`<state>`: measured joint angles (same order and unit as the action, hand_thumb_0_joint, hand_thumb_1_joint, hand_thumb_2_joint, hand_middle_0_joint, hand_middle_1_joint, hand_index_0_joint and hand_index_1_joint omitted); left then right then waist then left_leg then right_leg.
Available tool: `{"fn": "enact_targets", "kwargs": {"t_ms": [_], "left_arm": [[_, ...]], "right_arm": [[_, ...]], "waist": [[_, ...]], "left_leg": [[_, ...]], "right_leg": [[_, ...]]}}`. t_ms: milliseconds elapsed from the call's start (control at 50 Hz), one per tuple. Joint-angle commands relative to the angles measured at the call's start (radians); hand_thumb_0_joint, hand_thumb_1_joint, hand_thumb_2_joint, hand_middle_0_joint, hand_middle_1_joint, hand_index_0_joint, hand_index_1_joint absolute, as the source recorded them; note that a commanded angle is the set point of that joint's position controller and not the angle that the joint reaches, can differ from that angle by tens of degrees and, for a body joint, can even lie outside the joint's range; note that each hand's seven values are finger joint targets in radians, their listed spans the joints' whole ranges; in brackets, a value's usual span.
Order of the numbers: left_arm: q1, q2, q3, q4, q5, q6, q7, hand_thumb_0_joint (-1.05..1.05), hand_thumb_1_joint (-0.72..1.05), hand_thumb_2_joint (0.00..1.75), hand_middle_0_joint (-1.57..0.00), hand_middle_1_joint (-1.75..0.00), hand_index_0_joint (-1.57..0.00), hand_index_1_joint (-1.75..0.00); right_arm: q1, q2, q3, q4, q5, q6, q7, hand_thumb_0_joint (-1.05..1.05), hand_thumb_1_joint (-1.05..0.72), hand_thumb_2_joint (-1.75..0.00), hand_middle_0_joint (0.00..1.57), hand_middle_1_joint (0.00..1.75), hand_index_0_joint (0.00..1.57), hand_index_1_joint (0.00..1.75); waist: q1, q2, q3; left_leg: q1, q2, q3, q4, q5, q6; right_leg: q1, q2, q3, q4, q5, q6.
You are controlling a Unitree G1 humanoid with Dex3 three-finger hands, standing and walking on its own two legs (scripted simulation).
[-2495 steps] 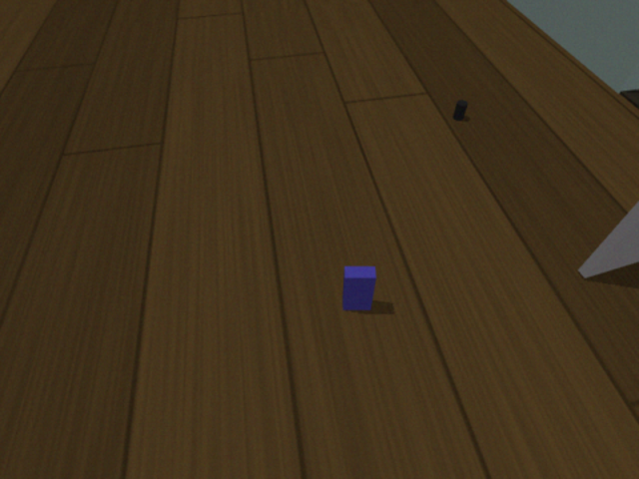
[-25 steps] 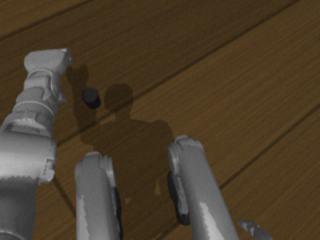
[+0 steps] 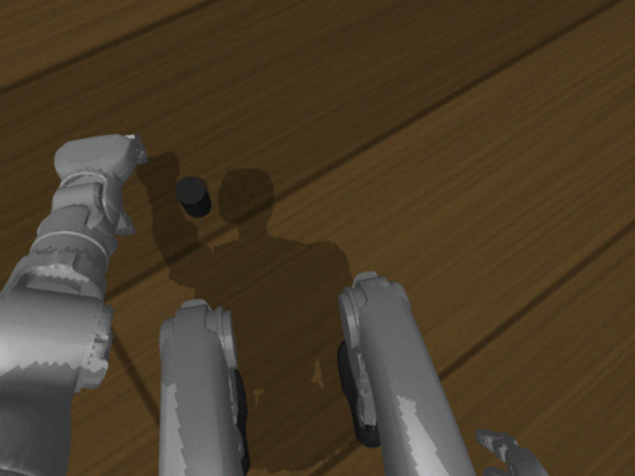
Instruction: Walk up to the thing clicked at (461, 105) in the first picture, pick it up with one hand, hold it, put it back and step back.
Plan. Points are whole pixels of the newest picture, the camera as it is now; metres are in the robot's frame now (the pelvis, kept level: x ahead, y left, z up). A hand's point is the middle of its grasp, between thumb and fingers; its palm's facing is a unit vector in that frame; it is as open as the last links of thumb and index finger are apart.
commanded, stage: withdraw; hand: left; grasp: from above
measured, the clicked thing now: (194, 198) +0.55 +0.15 -0.37
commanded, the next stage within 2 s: none
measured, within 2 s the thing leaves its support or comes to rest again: neither
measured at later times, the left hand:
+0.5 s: hand (113, 163) +0.52 +0.22 -0.12, palm faces -0.44 -0.01 -0.90, open 11.2 cm
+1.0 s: hand (160, 188) +0.50 +0.17 -0.16, palm faces -0.45 -0.01 -0.89, open 10.8 cm
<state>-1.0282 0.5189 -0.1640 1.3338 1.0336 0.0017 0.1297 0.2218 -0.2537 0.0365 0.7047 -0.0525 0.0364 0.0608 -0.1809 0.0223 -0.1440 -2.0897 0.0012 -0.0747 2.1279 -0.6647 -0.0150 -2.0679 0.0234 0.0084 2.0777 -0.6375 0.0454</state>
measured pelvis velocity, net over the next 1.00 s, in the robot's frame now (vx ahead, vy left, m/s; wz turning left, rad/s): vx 0.00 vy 0.00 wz -0.01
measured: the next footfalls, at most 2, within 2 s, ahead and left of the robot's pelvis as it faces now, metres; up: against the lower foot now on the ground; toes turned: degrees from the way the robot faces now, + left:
none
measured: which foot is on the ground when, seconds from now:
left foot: down 0.00-1.00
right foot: down 0.00-1.00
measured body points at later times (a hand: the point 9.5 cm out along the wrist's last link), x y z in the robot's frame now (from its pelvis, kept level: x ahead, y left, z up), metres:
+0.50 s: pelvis +0.01 +0.00 -0.02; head +0.23 +0.00 +0.37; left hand +0.54 +0.21 -0.07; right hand +0.01 -0.25 -0.15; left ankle +0.08 +0.13 -0.38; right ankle +0.10 -0.13 -0.38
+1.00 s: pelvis +0.00 +0.00 -0.02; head +0.23 +0.04 +0.37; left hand +0.52 +0.17 -0.11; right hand +0.03 -0.29 -0.12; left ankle +0.08 +0.13 -0.38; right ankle +0.10 -0.13 -0.38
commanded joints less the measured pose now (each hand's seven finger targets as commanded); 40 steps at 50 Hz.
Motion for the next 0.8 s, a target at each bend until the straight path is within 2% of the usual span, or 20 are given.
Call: {"fn": "enact_targets", "kwargs": {"t_ms": [0,20,60,100,140,180,220,280,340,360,400,420,440,480,520,580,640,680,720,780], "left_arm": [[-0.58,0.054,-0.024,-0.213,0.088,-0.127,0.104,0.0,-0.17,0.7,-0.38,-0.7,-0.39,-0.69],[-0.551,0.12,0.026,-0.171,0.121,-0.129,0.145,0.0,-0.17,0.7,-0.37,-0.7,-0.38,-0.69],[-0.619,0.113,0.02,-0.178,0.173,-0.119,0.216,0.0,-0.18,0.71,-0.38,-0.69,-0.38,-0.69],[-0.619,0.178,0.073,-0.136,0.217,-0.071,0.291,0.0,-0.15,0.68,-0.4,-0.67,-0.41,-0.66],[-0.662,0.214,0.126,-0.093,0.224,-0.014,0.353,0.0,-0.14,0.66,-0.43,-0.63,-0.43,-0.63],[-0.676,0.204,0.136,-0.024,0.217,0.046,0.375,0.0,-0.16,0.67,-0.43,-0.63,-0.43,-0.63],[-0.614,0.216,0.142,0.065,0.203,0.099,0.367,0.0,-0.11,0.64,-0.46,-0.59,-0.46,-0.59],[-0.489,0.237,0.139,0.117,0.149,0.144,0.29,0.0,-0.06,0.6,-0.5,-0.55,-0.5,-0.55],[-0.422,0.322,0.172,-0.019,0.102,0.134,0.179,0.0,-0.03,0.58,-0.53,-0.52,-0.53,-0.52],[-0.395,0.379,0.208,-0.074,0.1,0.125,0.148,0.0,-0.03,0.57,-0.54,-0.51,-0.54,-0.51],[-0.324,0.283,0.145,-0.19,0.077,0.098,0.077,0.0,-0.03,0.57,-0.54,-0.5,-0.54,-0.51],[-0.352,0.313,0.157,-0.299,0.065,0.078,0.056,0.0,-0.05,0.59,-0.52,-0.52,-0.51,-0.53],[-0.305,0.26,0.142,-0.3,0.048,0.067,0.034,0.0,-0.07,0.6,-0.51,-0.53,-0.5,-0.54],[-0.4,0.216,0.12,-0.485,-0.005,0.027,0.004,0.0,-0.07,0.6,-0.49,-0.55,-0.49,-0.55],[-0.436,0.165,0.085,-0.489,-0.029,-0.007,-0.011,0.0,-0.06,0.6,-0.5,-0.55,-0.5,-0.55],[-0.448,0.091,0.03,-0.366,-0.013,-0.043,-0.005,0.0,-0.06,0.61,-0.47,-0.57,-0.48,-0.57],[-0.469,0.079,0.006,-0.266,0.042,-0.053,0.051,0.0,-0.05,0.61,-0.48,-0.57,-0.49,-0.56],[-0.434,0.046,-0.016,-0.127,0.081,-0.036,0.09,0.0,-0.05,0.61,-0.48,-0.56,-0.49,-0.56],[-0.403,0.025,-0.022,-0.024,0.106,-0.014,0.126,0.0,-0.05,0.61,-0.49,-0.56,-0.49,-0.56],[-0.435,0.094,0.027,0.023,0.145,0.015,0.177,0.0,-0.01,0.57,-0.53,-0.51,-0.53,-0.51]], "right_arm": [[0.194,-0.208,-0.077,0.007,-0.018,-0.029,-0.013,0.0,-0.91,-0.9,0.2,0.3,0.2,0.3],[0.208,-0.217,-0.075,0.03,-0.024,-0.028,-0.01,0.0,-0.91,-0.9,0.2,0.3,0.2,0.3],[0.195,-0.206,-0.07,0.028,-0.033,-0.031,-0.008,0.0,-0.91,-0.9,0.2,0.3,0.2,0.3],[0.192,-0.214,-0.079,0.024,-0.046,-0.034,-0.006,0.0,-0.91,-0.9,0.2,0.3,0.2,0.3],[0.196,-0.228,-0.083,0.005,-0.054,-0.037,0.001,0.0,-0.91,-0.9,0.2,0.3,0.2,0.3],[0.189,-0.217,-0.066,-0.01,-0.062,-0.037,0.013,0.0,-0.92,-0.9,0.2,0.3,0.2,0.3],[0.173,-0.221,-0.054,-0.011,-0.057,-0.032,0.019,0.0,-0.92,-0.9,0.2,0.3,0.2,0.3],[0.143,-0.216,-0.043,-0.003,-0.05,-0.029,0.025,0.0,-0.91,-0.9,0.2,0.3,0.2,0.3],[0.147,-0.226,-0.057,-0.033,-0.035,-0.02,0.02,0.0,-0.91,-0.9,0.2,0.3,0.2,0.3],[0.144,-0.232,-0.067,-0.06,-0.027,-0.011,0.018,0.0,-0.91,-0.9,0.2,0.3,0.2,0.3],[0.17,-0.207,-0.074,-0.074,-0.013,0.014,0.02,0.0,-0.92,-0.9,0.2,0.3,0.2,0.3],[0.193,-0.217,-0.083,-0.076,-0.003,0.022,0.015,0.0,-0.91,-0.9,0.2,0.3,0.2,0.3],[0.209,-0.22,-0.093,-0.082,0.0,0.029,0.01,0.0,-0.92,-0.9,0.2,0.3,0.2,0.3],[0.234,-0.229,-0.108,-0.084,0.009,0.034,-0.003,0.0,-0.91,-0.9,0.2,0.3,0.2,0.3],[0.243,-0.223,-0.113,-0.067,0.011,0.032,-0.018,0.0,-0.91,-0.9,0.2,0.3,0.2,0.3],[0.247,-0.217,-0.096,-0.034,0.008,0.019,-0.029,0.0,-0.91,-0.9,0.2,0.3,0.2,0.3],[0.227,-0.2,-0.081,-0.006,0.002,0.011,-0.032,0.0,-0.91,-0.9,0.2,0.3,0.2,0.3],[0.212,-0.204,-0.075,0.001,-0.002,0.008,-0.027,0.0,-0.91,-0.9,0.2,0.3,0.2,0.3],[0.187,-0.202,-0.07,0.003,-0.008,0.003,-0.024,0.0,-0.91,-0.9,0.2,0.3,0.2,0.3],[0.166,-0.211,-0.062,-0.007,-0.015,-0.006,-0.016,0.0,-0.91,-0.9,0.2,0.3,0.2,0.3]], "waist": [[-0.136,0.19,-0.608],[-0.123,0.219,-0.615],[-0.117,0.315,-0.676],[-0.116,0.361,-0.707],[-0.114,0.355,-0.749],[-0.132,0.335,-0.751],[-0.119,0.315,-0.738],[-0.095,0.228,-0.7],[-0.048,0.215,-0.765],[-0.039,0.188,-0.797],[-0.036,0.177,-0.833],[-0.034,0.166,-0.846],[-0.048,0.124,-0.801],[-0.077,0.126,-0.788],[-0.105,0.084,-0.714],[-0.136,0.037,-0.601],[-0.109,0.126,-0.581],[-0.112,0.154,-0.517],[-0.114,0.177,-0.458],[-0.095,0.219,-0.5]], "left_leg": [[0.438,-0.019,0.037,-0.18,0.095,0.032],[0.456,-0.023,0.041,-0.176,0.112,0.028],[0.52,-0.028,0.046,-0.188,0.137,0.015],[0.592,-0.022,0.041,-0.211,0.169,0.003],[0.578,-0.02,0.047,-0.212,0.165,0.008],[0.527,-0.022,0.062,-0.199,0.165,0.022],[0.453,-0.024,0.068,-0.181,0.157,0.034],[0.314,-0.031,0.087,-0.148,0.133,0.056],[0.308,-0.031,0.092,-0.149,0.135,0.062],[0.318,-0.03,0.09,-0.152,0.153,0.064],[0.357,-0.029,0.095,-0.18,0.201,0.062],[0.361,-0.027,0.091,-0.186,0.206,0.065],[0.367,-0.022,0.084,-0.198,0.2,0.062],[0.404,-0.016,0.071,-0.21,0.187,0.058],[0.401,-0.009,0.062,-0.207,0.17,0.056],[0.374,-0.013,0.047,-0.211,0.138,0.053],[0.449,-0.012,0.044,-0.246,0.117,0.041],[0.443,-0.018,0.044,-0.268,0.08,0.035],[0.432,-0.022,0.044,-0.283,0.052,0.03],[0.435,-0.023,0.033,-0.283,0.065,0.028]], "right_leg": [[0.271,0.02,-0.106,-0.212,0.127,-0.09],[0.263,0.014,-0.11,-0.195,0.143,-0.09],[0.22,0.008,-0.118,-0.154,0.166,-0.099],[0.189,0.001,-0.127,-0.131,0.191,-0.099],[0.192,-0.003,-0.122,-0.129,0.202,-0.095],[0.222,-0.001,-0.114,-0.15,0.213,-0.091],[0.234,0.004,-0.108,-0.148,0.206,-0.089],[0.305,0.018,-0.086,-0.16,0.17,-0.079],[0.413,0.022,-0.075,-0.164,0.147,-0.077],[0.466,0.023,-0.074,-0.172,0.165,-0.075],[0.546,0.025,-0.075,-0.194,0.228,-0.073],[0.552,0.024,-0.074,-0.211,0.233,-0.073],[0.543,0.023,-0.081,-0.232,0.229,-0.073],[0.499,0.021,-0.091,-0.265,0.212,-0.078],[0.471,0.027,-0.095,-0.292,0.194,-0.081],[0.409,0.025,-0.1,-0.308,0.16,-0.087],[0.348,0.023,-0.098,-0.29,0.136,-0.091],[0.306,0.022,-0.103,-0.287,0.103,-0.096],[0.257,0.021,-0.106,-0.276,0.085,-0.1],[0.227,0.012,-0.107,-0.225,0.119,-0.099]]}}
